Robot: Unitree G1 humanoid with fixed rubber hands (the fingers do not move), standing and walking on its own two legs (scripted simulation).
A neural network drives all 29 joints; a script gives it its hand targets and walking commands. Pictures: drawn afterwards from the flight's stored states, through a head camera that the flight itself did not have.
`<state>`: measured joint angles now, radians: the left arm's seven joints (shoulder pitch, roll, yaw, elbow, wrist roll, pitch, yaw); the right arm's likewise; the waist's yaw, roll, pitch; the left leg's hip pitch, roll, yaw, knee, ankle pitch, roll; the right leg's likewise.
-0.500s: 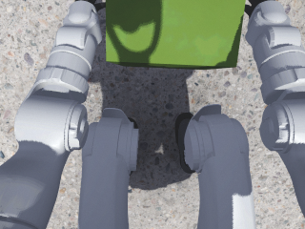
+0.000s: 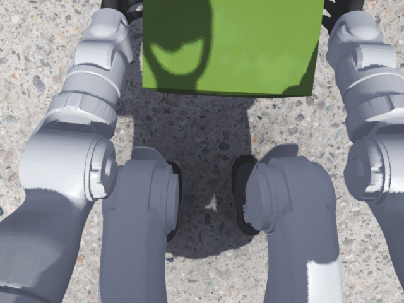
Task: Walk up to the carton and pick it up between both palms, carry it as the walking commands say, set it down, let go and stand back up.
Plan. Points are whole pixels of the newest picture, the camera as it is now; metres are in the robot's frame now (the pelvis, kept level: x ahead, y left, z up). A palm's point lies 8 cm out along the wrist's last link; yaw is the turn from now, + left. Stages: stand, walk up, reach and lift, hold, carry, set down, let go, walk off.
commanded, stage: set down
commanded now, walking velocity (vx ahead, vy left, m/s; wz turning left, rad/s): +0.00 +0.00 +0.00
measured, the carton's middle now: (224, 34) +0.52 -0.04 -0.23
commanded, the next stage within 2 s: none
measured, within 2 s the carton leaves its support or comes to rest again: neither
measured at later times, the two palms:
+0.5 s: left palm (109, 13) +0.55 +0.15 -0.18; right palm (340, 22) +0.52 -0.22 -0.18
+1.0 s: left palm (82, 2) +0.55 +0.17 -0.14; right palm (369, 12) +0.52 -0.24 -0.14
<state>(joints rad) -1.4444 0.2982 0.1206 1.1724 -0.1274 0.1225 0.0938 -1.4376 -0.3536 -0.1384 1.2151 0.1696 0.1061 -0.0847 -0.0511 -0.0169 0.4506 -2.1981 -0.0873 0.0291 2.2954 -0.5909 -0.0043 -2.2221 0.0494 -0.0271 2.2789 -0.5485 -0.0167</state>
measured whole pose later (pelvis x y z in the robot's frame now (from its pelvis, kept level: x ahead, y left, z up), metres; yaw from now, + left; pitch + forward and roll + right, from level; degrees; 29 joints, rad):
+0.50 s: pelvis +0.00 +0.00 +0.01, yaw +0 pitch +30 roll +0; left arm -1.46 0.38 0.04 1.14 -0.24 0.06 0.12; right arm -1.41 -0.37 -0.11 1.13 0.22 0.04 -0.11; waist -0.05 -0.02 0.52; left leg -2.19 -0.07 0.02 2.28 -0.61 -0.01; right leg -2.21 0.03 -0.05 2.26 -0.56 -0.04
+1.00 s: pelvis +0.00 +0.00 +0.02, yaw -1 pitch +29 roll +1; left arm -1.32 0.45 0.08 0.84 -0.27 0.18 0.10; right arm -1.28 -0.41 -0.16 0.80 0.24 0.16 -0.10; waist -0.04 -0.01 0.52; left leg -2.13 -0.04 0.03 2.25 -0.62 0.01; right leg -2.16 0.02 -0.05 2.23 -0.57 -0.05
